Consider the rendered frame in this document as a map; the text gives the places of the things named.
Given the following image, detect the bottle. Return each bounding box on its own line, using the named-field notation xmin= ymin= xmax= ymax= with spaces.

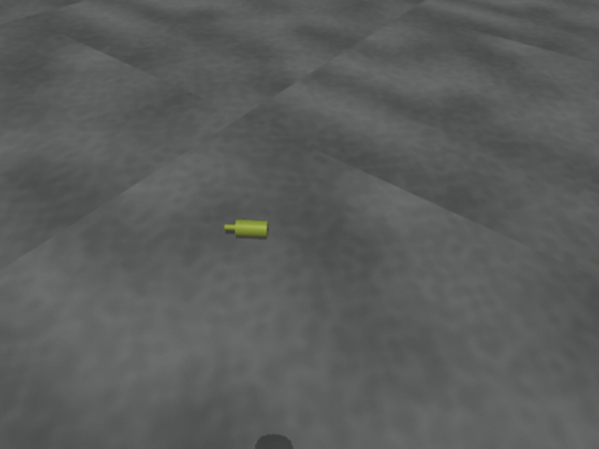
xmin=225 ymin=219 xmax=268 ymax=238

